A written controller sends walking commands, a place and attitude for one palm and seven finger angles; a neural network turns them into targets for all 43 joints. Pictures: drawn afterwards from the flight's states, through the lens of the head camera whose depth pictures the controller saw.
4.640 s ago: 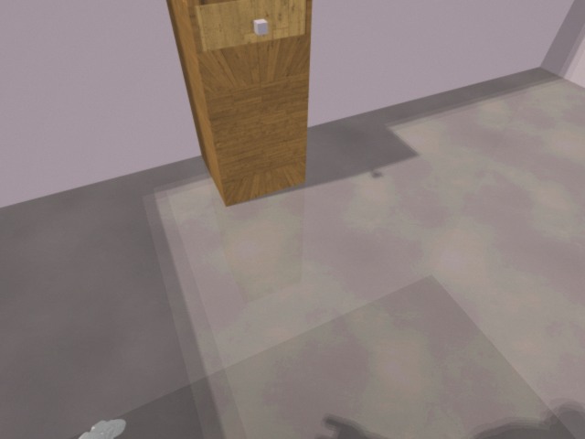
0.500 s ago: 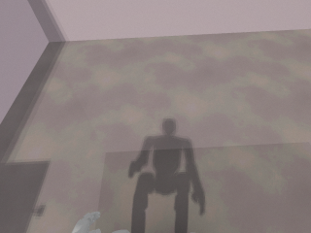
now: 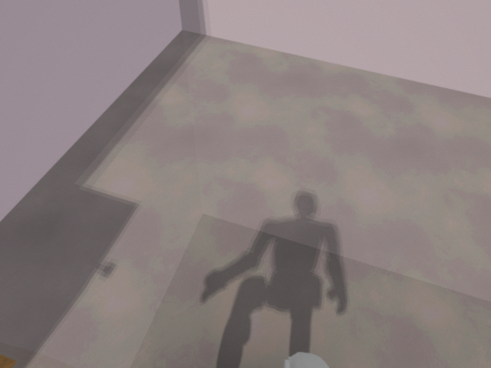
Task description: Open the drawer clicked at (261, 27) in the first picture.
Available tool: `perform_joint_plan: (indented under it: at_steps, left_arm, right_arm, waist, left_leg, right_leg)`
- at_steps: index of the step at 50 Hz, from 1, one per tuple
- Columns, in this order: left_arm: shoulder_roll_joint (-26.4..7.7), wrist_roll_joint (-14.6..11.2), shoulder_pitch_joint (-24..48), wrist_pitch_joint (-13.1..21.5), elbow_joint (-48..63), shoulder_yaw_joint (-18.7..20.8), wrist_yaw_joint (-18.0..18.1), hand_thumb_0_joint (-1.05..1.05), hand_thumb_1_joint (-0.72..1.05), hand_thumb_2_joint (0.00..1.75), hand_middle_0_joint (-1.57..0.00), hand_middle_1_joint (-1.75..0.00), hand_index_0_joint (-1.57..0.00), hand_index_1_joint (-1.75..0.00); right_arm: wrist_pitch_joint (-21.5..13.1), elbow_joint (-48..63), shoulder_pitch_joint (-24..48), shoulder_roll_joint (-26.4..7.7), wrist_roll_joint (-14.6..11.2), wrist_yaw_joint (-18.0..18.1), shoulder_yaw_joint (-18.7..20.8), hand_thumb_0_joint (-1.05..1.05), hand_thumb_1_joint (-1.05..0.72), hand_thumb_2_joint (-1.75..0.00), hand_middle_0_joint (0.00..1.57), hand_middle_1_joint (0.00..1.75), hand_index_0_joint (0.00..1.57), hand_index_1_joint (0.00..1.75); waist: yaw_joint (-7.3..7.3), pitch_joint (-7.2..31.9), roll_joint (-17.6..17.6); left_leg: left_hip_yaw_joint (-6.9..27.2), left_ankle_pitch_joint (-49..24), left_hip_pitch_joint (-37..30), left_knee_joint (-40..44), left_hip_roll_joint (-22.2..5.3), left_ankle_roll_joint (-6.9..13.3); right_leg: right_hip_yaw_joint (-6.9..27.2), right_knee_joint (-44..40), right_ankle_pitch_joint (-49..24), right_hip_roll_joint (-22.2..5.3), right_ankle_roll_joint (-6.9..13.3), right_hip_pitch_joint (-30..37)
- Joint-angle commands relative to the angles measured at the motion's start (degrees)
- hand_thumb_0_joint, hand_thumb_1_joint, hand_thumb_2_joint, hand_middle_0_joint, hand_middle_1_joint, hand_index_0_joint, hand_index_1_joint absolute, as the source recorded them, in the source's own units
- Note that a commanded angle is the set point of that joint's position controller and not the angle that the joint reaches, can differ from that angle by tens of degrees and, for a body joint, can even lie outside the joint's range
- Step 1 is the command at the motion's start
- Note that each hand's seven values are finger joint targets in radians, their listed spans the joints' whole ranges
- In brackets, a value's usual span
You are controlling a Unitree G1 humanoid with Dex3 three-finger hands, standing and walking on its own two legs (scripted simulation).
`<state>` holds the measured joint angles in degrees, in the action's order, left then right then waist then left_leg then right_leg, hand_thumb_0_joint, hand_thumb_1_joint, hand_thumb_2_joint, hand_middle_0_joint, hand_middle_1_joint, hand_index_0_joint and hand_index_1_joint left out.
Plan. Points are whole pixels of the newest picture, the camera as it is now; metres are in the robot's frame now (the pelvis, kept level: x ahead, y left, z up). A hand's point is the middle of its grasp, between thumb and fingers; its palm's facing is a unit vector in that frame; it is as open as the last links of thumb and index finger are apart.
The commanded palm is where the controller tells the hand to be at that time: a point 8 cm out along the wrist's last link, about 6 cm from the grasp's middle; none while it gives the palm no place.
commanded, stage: turn to face it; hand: left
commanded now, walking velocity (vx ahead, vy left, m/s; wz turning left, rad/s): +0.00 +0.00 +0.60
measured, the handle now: out of the picture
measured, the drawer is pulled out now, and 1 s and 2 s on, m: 0.00 0.00 0.00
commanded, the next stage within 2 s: take the last steps up to it in 1.96 s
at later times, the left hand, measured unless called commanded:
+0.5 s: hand out of the picture +0.00 +0.12 -0.14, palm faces +0.32 -0.90 -0.28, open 7.4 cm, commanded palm none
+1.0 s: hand out of the picture -0.12 +0.17 -0.17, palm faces +0.61 -0.74 -0.27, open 7.4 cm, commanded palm none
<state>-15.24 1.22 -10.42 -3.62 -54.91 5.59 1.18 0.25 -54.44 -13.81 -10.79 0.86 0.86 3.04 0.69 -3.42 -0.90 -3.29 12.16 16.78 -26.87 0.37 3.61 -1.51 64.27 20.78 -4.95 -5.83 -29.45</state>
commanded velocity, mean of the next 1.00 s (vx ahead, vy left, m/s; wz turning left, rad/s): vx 0.00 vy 0.00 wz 0.60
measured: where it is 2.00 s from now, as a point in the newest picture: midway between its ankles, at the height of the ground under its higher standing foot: outside the picture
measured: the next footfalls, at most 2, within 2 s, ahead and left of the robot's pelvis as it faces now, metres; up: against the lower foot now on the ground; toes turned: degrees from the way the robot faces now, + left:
right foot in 0.28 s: +0.05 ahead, -0.16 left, +0.00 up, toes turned +9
left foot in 0.76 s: -0.08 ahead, +0.05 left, +0.00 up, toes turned +36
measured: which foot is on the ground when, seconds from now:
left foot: down 0.00-0.28, up 0.30-0.74, down 0.76-1.00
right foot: up 0.00-0.26, down 0.28-0.76, up 0.78-1.00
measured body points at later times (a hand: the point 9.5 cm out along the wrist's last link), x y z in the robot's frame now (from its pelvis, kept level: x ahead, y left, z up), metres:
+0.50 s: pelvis -0.02 -0.09 +0.00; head +0.01 -0.11 +0.45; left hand -0.01 +0.17 -0.12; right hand +0.12 -0.33 -0.16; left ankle -0.08 +0.06 -0.64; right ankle +0.01 -0.17 -0.74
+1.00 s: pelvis -0.05 -0.05 +0.00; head -0.03 -0.01 +0.45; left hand -0.16 +0.21 -0.15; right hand +0.18 -0.19 -0.13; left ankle -0.11 +0.03 -0.74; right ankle +0.03 -0.18 -0.67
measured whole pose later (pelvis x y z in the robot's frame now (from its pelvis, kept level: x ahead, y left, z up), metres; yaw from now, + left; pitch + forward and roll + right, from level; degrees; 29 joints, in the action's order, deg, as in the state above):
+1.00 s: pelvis -0.05 -0.05 +0.00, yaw +37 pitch +1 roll +0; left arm -15.6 1.1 -10.8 -3.6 -52.2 4.2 0.6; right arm 1.3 -52.0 -8.6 -12.4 0.7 -0.1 2.5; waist -0.8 -4.4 -1.5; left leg 0.0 14.7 13.3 -27.5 1.4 2.1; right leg -2.0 62.1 22.9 -6.3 -6.2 -28.4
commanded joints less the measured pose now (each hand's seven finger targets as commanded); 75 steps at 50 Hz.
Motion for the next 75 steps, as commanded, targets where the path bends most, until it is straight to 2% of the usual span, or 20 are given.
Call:
perform_joint_plan:
  at_steps: [1,7,12,14,15,18,20,28,36,37,38,39,45,53,59,60,61,62,67,75]
  left_arm:
    - [-2.05,-0.59,3.41,1.68,5.78,-0.14,0.03,0.0,0.9,0.9,-0.2,-0.3,-0.2,-0.3]
    - [-2.24,-0.92,3.8,1.77,7.43,-0.56,0.26,0.0,0.9,0.9,-0.2,-0.3,-0.2,-0.3]
    - [-3.89,-1.07,-4.92,2.77,6.32,-0.04,0.6,0.0,0.9,0.9,-0.2,-0.3,-0.2,-0.3]
    - [-13.23,0.46,-5.32,3.53,7.76,1.29,1.17,0.0,0.9,0.9,-0.2,-0.3,-0.2,-0.3]
    - [-11.82,-0.14,-2.96,3.22,8.91,0.63,1.29,0.0,0.9,0.9,-0.2,-0.3,-0.2,-0.3]
    - [-6.06,-0.3,5.57,3.63,10.7,-0.69,1.07,0.0,0.9,0.9,-0.2,-0.3,-0.2,-0.3]
    - [-4.83,-0.24,3.57,4.26,10.13,-1.19,0.84,0.0,0.9,0.9,-0.2,-0.3,-0.2,-0.3]
    - [-7.45,0.4,-5.89,3.91,6.77,-0.48,0.79,0.0,0.9,0.9,-0.2,-0.3,-0.2,-0.3]
    - [-9.65,0.1,-5.09,2.97,5.44,0.74,0.26,0.0,0.9,0.9,-0.2,-0.3,-0.2,-0.3]
    - [-8.61,-0.42,-5.03,2.67,5.75,0.56,0.07,0.0,0.9,0.9,-0.2,-0.3,-0.2,-0.3]
    - [-5.14,-0.8,-4.02,2.47,7.9,-0.08,-0.37,0.0,0.9,0.9,-0.2,-0.3,-0.2,-0.3]
    - [-3.88,-0.31,0.16,1.99,9.99,-1.09,-0.26,0.0,0.9,0.9,-0.2,-0.3,-0.2,-0.3]
    - [-4.83,-0.25,-0.72,1.74,6.81,-0.16,-0.72,0.0,0.9,0.9,-0.2,-0.3,-0.2,-0.3]
    - [-4.1,-0.66,4.5,1.87,9.58,-0.81,-0.1,0.0,0.9,0.9,-0.2,-0.3,-0.2,-0.3]
    - [-4.25,-1.24,-1.15,3.22,9.4,-0.84,0.22,0.0,0.9,0.9,-0.2,-0.3,-0.2,-0.3]
    - [-6.16,-1.0,-3.56,3.86,8.8,-0.36,0.42,0.0,0.9,0.9,-0.2,-0.3,-0.2,-0.3]
    - [-11.9,-0.01,-4.95,4.4,8.61,0.72,1.04,0.0,0.9,0.9,-0.2,-0.3,-0.2,-0.3]
    - [-13.98,-0.05,-5.02,3.98,9.1,0.67,1.08,0.0,0.9,0.9,-0.2,-0.3,-0.2,-0.3]
    - [-5.77,-0.35,4.27,3.94,11.15,-1.34,0.71,0.0,0.9,0.9,-0.2,-0.3,-0.2,-0.3]
    - [-7.35,0.14,-3.64,3.89,8.1,-0.66,0.92,0.0,0.9,0.9,-0.2,-0.3,-0.2,-0.3]
  right_arm:
    - [-0.29,2.71,-3.97,-12.18,0.24,0.21,3.14,0.0,-0.9,-0.9,0.2,0.3,0.2,0.3]
    - [0.81,3.54,-1.21,-13.67,0.54,-0.3,3.8,0.0,-0.9,-0.9,0.2,0.3,0.2,0.3]
    - [1.63,6.12,4.37,-13.12,0.09,-0.95,4.29,0.0,-0.9,-0.9,0.2,0.3,0.2,0.3]
    - [1.7,8.44,3.55,-6.82,-0.2,-1.25,3.5,0.0,-0.9,-0.9,0.2,0.3,0.2,0.3]
    - [1.95,8.26,4.75,-10.42,0.47,-1.36,4.19,0.0,-0.9,-0.9,0.2,0.3,0.2,0.3]
    - [3.24,4.83,1.36,-9.5,0.66,-2.34,4.28,0.0,-0.9,-0.9,0.2,0.3,0.2,0.3]
    - [3.28,4.24,0.82,-8.54,0.53,-2.69,3.78,0.0,-0.9,-0.9,0.2,0.3,0.2,0.3]
    - [3.41,6.43,9.1,-8.01,0.16,-2.75,2.73,0.0,-0.9,-0.9,0.2,0.3,0.2,0.3]
    - [1.46,5.96,4.42,-8.34,-0.22,-2.32,1.79,0.0,-0.9,-0.9,0.2,0.3,0.2,0.3]
    - [1.0,5.07,1.07,-11.13,-0.08,-2.29,2.56,0.0,-0.9,-0.9,0.2,0.3,0.2,0.3]
    - [0.56,5.19,-1.33,-17.66,0.17,-1.94,4.21,0.0,-0.9,-0.9,0.2,0.3,0.2,0.3]
    - [1.0,3.86,-4.87,-20.45,-0.23,-1.46,4.77,0.0,-0.9,-0.9,0.2,0.3,0.2,0.3]
    - [0.22,5.9,4.52,-14.09,0.13,-0.25,2.72,0.0,-0.9,-0.9,0.2,0.3,0.2,0.3]
    - [0.66,5.13,0.65,-14.65,0.43,-0.44,3.43,0.0,-0.9,-0.9,0.2,0.3,0.2,0.3]
    - [1.09,6.24,3.79,-14.37,0.15,-0.62,3.91,0.0,-0.9,-0.9,0.2,0.3,0.2,0.3]
    - [1.03,6.55,3.64,-12.68,-0.29,-0.81,3.73,0.0,-0.9,-0.9,0.2,0.3,0.2,0.3]
    - [0.93,7.28,1.92,-8.32,-0.81,-1.16,3.06,0.0,-0.9,-0.9,0.2,0.3,0.2,0.3]
    - [1.26,8.44,2.84,-9.21,-0.29,-0.97,3.31,0.0,-0.9,-0.9,0.2,0.3,0.2,0.3]
    - [3.46,3.84,-0.01,-8.91,0.6,-2.58,3.51,0.0,-0.9,-0.9,0.2,0.3,0.2,0.3]
    - [3.86,4.75,5.49,-8.45,0.31,-2.79,2.84,0.0,-0.9,-0.9,0.2,0.3,0.2,0.3]
  waist:
    - [1.83,7.89,6.91]
    - [1.81,6.61,10.35]
    - [-2.43,7.62,7.56]
    - [-3.24,5.92,-19.26]
    - [-2.6,4.7,-12.87]
    - [2.38,-0.08,-8.52]
    - [1.82,0.61,-7.44]
    - [-3.14,2.09,-9.71]
    - [-1.14,8.81,-9.43]
    - [0.91,10.74,-2.58]
    - [2.76,11.55,15.23]
    - [4.54,10.77,17.84]
    - [-0.04,5.16,8.58]
    - [1.83,5.59,8.56]
    - [-1.39,8.44,9.78]
    - [-2.6,9.41,4.75]
    - [-2.97,11.01,-12.02]
    - [-3.2,9.38,-15.88]
    - [1.31,-0.08,-8.4]
    - [-2.25,1.83,-9.06]
  left_leg:
    - [18.07,-23.67,-13.96,7.26,-14.96,5.92]
    - [23.23,-17.4,-8.26,6.89,-13.6,6.48]
    - [22.8,-5.92,5.78,1.78,-7.7,1.6]
    - [6.16,20.2,22.51,-24.36,5.14,-6.74]
    - [8.74,20.02,18.57,-34.0,1.32,-5.72]
    - [6.75,9.62,16.89,-43.53,-1.67,-6.72]
    - [4.44,6.5,17.05,-44.09,-1.88,-7.9]
    - [0.93,12.08,14.99,-29.83,-3.36,-8.85]
    - [-3.45,3.9,-2.61,-1.06,-2.06,-5.96]
    - [0.07,-5.41,-12.24,5.17,-4.31,-4.78]
    - [18.68,-22.85,-22.64,7.0,-18.61,0.88]
    - [24.68,-37.78,-21.16,6.16,-25.33,7.3]
    - [13.56,-29.23,-11.2,5.99,-13.73,4.53]
    - [20.8,-25.92,-11.43,5.24,-13.32,6.59]
    - [23.26,-26.01,-4.15,-1.59,-9.16,3.15]
    - [21.22,-16.58,2.04,-5.53,-6.3,0.13]
    - [11.56,6.27,14.02,-17.61,1.46,-4.7]
    - [7.38,23.76,16.51,-29.79,3.44,-6.35]
    - [5.73,8.03,15.38,-45.41,-1.64,-7.3]
    - [2.27,9.97,14.86,-34.43,-3.54,-8.82]
  right_leg:
    - [1.7,-4.42,1.69,-0.18,-0.56,-3.87]
    - [1.69,-16.45,4.56,2.04,0.48,3.4]
    - [0.36,-39.75,-7.12,2.94,2.29,23.53]
    - [26.09,-52.92,-3.19,-22.75,11.52,28.18]
    - [22.56,-52.77,-2.36,-23.65,13.68,18.47]
    - [9.14,-50.42,-6.49,-13.97,10.32,12.87]
    - [2.74,-47.81,-14.55,-11.92,10.28,16.8]
    - [0.13,-45.68,-22.94,-15.89,12.68,25.46]
    - [-7.59,-32.78,-29.66,-16.18,9.09,24.52]
    - [-9.7,-24.67,-23.46,-14.11,6.16,17.74]
    - [-11.01,-12.44,3.39,-6.27,1.39,0.1]
    - [-5.74,-4.11,17.84,-3.23,0.3,-6.31]
    - [0.04,1.76,1.88,-2.34,-0.04,-3.7]
    - [1.19,-11.9,4.38,0.53,-0.37,0.26]
    - [-0.19,-35.86,-5.81,3.62,0.98,17.5]
    - [2.4,-43.53,-12.17,0.12,1.61,26.12]
    - [16.6,-47.65,-18.46,-15.39,6.34,35.81]
    - [22.79,-47.68,-24.84,-25.04,12.9,29.02]
    - [3.56,-48.5,-11.0,-12.71,10.25,16.06]
    - [-0.28,-47.82,-15.56,-15.42,12.15,23.57]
